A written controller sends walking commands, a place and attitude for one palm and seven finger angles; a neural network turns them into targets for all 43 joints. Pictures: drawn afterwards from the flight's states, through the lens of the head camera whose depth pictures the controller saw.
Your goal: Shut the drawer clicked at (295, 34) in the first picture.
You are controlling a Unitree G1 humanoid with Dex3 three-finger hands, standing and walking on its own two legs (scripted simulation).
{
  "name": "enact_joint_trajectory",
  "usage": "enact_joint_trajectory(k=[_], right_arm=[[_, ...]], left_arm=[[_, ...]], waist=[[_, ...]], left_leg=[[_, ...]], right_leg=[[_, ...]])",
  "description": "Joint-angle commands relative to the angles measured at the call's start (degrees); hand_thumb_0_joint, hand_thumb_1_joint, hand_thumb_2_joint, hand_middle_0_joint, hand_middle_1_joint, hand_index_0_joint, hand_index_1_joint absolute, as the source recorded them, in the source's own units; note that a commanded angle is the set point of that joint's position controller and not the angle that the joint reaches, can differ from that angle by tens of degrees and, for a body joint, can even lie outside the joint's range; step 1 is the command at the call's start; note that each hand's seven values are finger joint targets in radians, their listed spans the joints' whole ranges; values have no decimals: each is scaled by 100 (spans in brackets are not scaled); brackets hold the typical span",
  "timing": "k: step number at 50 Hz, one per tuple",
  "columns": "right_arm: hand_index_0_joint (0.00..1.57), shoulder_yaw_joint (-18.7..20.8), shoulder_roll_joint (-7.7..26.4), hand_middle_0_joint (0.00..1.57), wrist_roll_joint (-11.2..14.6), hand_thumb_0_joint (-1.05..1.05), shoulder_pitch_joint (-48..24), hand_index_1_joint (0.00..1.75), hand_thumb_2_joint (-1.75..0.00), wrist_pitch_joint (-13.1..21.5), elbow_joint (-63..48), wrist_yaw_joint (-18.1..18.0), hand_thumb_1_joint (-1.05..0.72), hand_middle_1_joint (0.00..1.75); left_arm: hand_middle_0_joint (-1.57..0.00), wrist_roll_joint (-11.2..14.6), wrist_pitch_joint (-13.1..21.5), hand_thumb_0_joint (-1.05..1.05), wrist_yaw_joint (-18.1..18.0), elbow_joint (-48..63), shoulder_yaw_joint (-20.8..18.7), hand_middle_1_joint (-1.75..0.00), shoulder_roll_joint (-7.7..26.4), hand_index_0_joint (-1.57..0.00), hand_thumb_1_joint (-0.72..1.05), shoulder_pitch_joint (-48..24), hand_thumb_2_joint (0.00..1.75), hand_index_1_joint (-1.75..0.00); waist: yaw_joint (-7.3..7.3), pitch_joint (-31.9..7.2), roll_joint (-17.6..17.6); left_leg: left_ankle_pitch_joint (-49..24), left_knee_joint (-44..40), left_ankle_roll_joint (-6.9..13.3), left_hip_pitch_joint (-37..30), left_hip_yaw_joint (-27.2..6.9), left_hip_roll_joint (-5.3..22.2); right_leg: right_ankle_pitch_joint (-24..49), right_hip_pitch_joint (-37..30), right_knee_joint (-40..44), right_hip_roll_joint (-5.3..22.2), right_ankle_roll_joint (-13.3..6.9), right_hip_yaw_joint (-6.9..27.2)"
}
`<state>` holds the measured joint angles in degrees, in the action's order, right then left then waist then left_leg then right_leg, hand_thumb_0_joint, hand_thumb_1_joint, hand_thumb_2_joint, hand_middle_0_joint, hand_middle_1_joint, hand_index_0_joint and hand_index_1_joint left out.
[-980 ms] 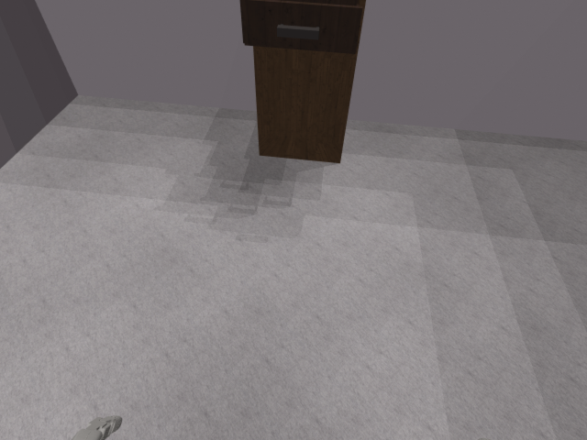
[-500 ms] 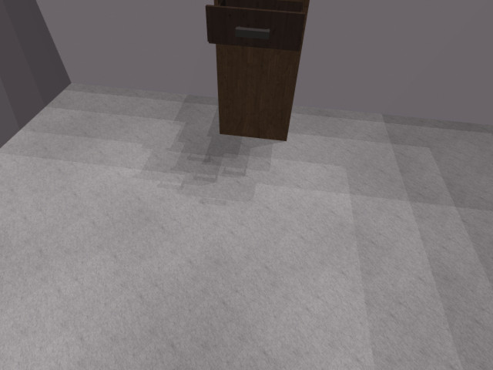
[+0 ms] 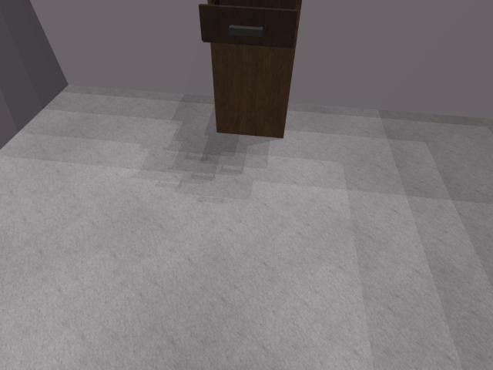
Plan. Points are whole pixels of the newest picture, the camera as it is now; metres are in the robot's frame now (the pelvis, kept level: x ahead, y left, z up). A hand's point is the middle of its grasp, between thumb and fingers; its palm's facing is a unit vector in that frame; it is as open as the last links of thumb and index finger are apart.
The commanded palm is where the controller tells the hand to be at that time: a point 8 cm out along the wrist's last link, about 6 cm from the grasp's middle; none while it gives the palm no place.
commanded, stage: look at it before walking up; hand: left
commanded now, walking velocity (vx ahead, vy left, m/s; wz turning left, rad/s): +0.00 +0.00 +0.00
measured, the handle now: (246, 29) +1.36 +0.08 +0.01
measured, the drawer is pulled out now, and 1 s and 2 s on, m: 0.27 0.27 0.27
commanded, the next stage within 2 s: walk to a spot facing it in 0.56 s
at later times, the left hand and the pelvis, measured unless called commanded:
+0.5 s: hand out of the picture +0.08 +0.24 -0.16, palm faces -0.02 -0.95 -0.32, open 7.4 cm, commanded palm none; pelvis +0.01 +0.00 +0.00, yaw +0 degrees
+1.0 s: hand out of the picture +0.04 +0.20 -0.20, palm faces -0.01 -0.99 -0.15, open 7.4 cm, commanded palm none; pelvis +0.07 +0.02 -0.02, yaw -3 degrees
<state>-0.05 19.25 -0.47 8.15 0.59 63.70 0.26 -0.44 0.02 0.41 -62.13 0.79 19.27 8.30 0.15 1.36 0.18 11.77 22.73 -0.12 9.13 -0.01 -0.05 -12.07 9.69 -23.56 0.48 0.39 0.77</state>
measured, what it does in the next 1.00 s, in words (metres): shifts its weight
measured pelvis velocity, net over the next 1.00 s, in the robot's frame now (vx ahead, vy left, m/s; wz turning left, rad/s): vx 0.07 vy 0.02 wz -0.05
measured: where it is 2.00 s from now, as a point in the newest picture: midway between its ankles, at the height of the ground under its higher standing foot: (260, 322)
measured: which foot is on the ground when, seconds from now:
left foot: down 0.00-1.00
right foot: down 0.00-0.98, up 1.00-1.00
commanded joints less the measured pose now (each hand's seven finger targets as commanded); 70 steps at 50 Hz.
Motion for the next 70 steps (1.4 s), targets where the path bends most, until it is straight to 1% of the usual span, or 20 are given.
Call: enact_joint_trajectory(k=[1, 33, 35, 39, 42, 45, 47, 48, 49, 50, 51, 53, 58, 62, 64, 65, 66, 67, 68, 70], right_arm=[[20, 214, 1180, 20, -1, 0, -291, 30, -90, 133, -384, -77, -90, 30], [20, 193, 1185, 20, 5, 0, -418, 30, -90, 149, -372, -103, -90, 30], [20, 22, 443, 20, -42, 0, -14, 30, -90, 42, -197, -72, -90, 30], [20, 80, 417, 20, -104, 0, 203, 30, -90, -24, -233, -23, -90, 30], [20, 106, 269, 20, -100, 0, 380, 30, -90, 35, -323, -24, -90, 30], [20, 138, 85, 20, -68, 0, 697, 30, -90, 159, -340, -42, -90, 30], [20, 169, 70, 20, -54, 0, 1202, 30, -90, 233, -186, -61, -90, 30], [20, 249, 319, 20, -90, 0, 1763, 30, -90, 274, 11, -87, -90, 30], [20, 348, 548, 20, -126, 0, 2498, 30, -90, 316, 221, -144, -90, 30], [20, 295, 368, 20, -118, 0, 2818, 30, -90, 335, 333, -205, -90, 30], [20, 234, 144, 20, -87, 0, 2861, 30, -90, 376, 348, -234, -90, 30], [20, 229, -31, 20, -101, 0, 2516, 30, -90, 431, 229, -264, -90, 30], [20, 211, -326, 20, -81, 0, 2277, 30, -90, 512, 278, -281, -90, 30], [20, 256, -168, 20, -54, 0, 2325, 30, -90, 481, 439, -277, -90, 30], [20, 301, -54, 20, -16, 0, 2178, 30, -90, 467, 434, -269, -90, 30], [20, 306, -89, 20, -4, 0, 2124, 30, -90, 460, 395, -237, -90, 30], [20, 257, -377, 20, 49, 0, 2307, 30, -90, 448, 341, -148, -90, 30], [20, 235, -724, 20, 73, 0, 2532, 30, -90, 450, 169, -166, -90, 30], [20, 271, -617, 20, 73, 0, 2040, 30, -90, 407, 42, -158, -90, 30], [20, 315, -730, 20, 2, 0, 1583, 30, -90, 364, -12, -99, -90, 30]], left_arm=[[-20, -27, 141, 0, -101, 387, -264, -30, 1210, -20, 90, -241, 90, -30], [-20, -24, 154, 0, -107, 356, -275, -30, 1190, -20, 90, -236, 90, -30], [-20, -28, 37, 0, -127, 158, -122, -30, 484, -20, 90, 199, 90, -30], [-20, -95, -40, 0, -24, 175, -219, -30, 591, -20, 90, 523, 90, -30], [-20, -80, -8, 0, -10, 199, -322, -30, 647, -20, 90, 855, 90, -30], [-20, -46, 85, 0, -32, 230, -400, -30, 560, -20, 90, 1006, 90, -30], [-20, -47, 113, 0, -17, 291, -392, -30, 316, -20, 90, 855, 90, -30], [-20, -56, 121, 0, 7, 397, -356, -30, 29, -20, 90, 697, 90, -30], [-20, -64, 189, 0, 2, 598, -299, -30, -229, -20, 90, 279, 90, -30], [-20, -105, 223, 0, -37, 734, -323, -30, -126, -20, 90, -39, 90, -30], [-20, -104, 264, 0, -31, 711, -359, -30, -72, -20, 90, -30, 90, -30], [-20, -82, 255, 0, 42, 637, -377, -30, -336, -20, 90, -3, 90, -30], [-20, -63, 123, 0, 198, 780, -316, -30, -749, -20, 90, -232, 90, -30], [-20, -54, 160, 0, 171, 702, -340, -30, -752, -20, 90, 16, 90, -30], [-20, -97, 205, 0, 115, 393, -433, -30, -548, -20, 90, 981, 90, -30], [-20, -134, 269, 0, 80, 164, -518, -30, -300, -20, 90, 1741, 90, -30], [-20, -173, 340, 0, -9, 16, -654, -30, 232, -20, 90, 2356, 90, -30], [-20, -109, 342, 0, -67, -51, -766, -30, 702, -20, 90, 2606, 90, -30], [-20, 12, 302, 0, -78, 31, -769, -30, 692, -20, 90, 2236, 90, -30], [-20, -10, 311, 0, -90, 275, -598, -30, 157, -20, 90, 1240, 90, -30]], waist=[[-8, -146, 73], [11, -316, -38], [5, -387, 31], [65, 411, 347], [96, 647, 729], [-36, 543, 603], [-266, 570, 3], [-468, 543, -979], [-730, 681, -1866], [-756, 941, -1389], [-684, 881, -956], [-466, 901, -488], [-183, 1022, -815], [18, 586, -834], [456, 9, -712], [812, -361, -476], [1023, -946, 533], [825, -1508, 1531], [793, -1002, 874], [363, 67, 312]], left_leg=[[-239, -444, 194, 72, -611, 637], [-939, -503, 167, -246, -565, 704], [-106, -359, 61, -260, -388, 636], [1881, -53, 99, 625, -239, 410], [1698, 689, 76, 1091, 117, 235], [1204, 847, 87, 750, 315, 282], [1026, 204, 220, -89, -21, 514], [834, -354, 535, -843, -1015, 1219], [-46, -995, 937, -1547, -2152, 2109], [-1333, -917, 1121, -1780, -2259, 2355], [-2374, -706, 1235, -1929, -2071, 2393], [-2531, -706, 1193, -1647, -1380, 2219], [-1870, -1262, 791, -877, 16, 1508], [-3759, -677, 731, -802, 511, 1459], [-4355, 521, 571, -785, 732, 1404], [-3742, 1611, 386, -241, 821, 1191], [-1666, 3320, 233, 1014, 907, 833], [1880, 5384, 83, 2045, 570, 109], [1836, 5953, 250, 2386, -14, 376], [896, 5793, 240, 2463, -46, 849]], right_leg=[[55, 112, 536, 613, -225, 665], [930, -209, 503, 634, -204, 541], [-74, -168, 463, 571, -126, 531], [-2256, 335, 732, 558, -346, 999], [-2582, 262, 915, 828, -658, 1507], [-1762, 346, 673, 994, -881, 1603], [-1087, 995, -201, 536, -703, 975], [-938, 1830, -1476, -46, -467, 268], [-1743, 2946, -2895, -336, -262, -430], [-1868, 3534, -3593, -31, -255, -53], [-1704, 3708, -3938, 147, -255, 65], [-1460, 3572, -4106, 431, -236, 2], [-247, 2793, -2720, 450, -185, -615], [43, 1282, -1631, -14, -453, -1029], [337, 85, -1186, -158, -579, -1068], [537, -1038, -846, -134, -631, -947], [54, -2267, -556, 1022, -1008, 356], [-136, -2611, 253, 2573, -1606, 3073], [-986, -1987, 864, 2595, -1683, 3210], [-1628, -161, 1125, 2187, -1260, 2208]])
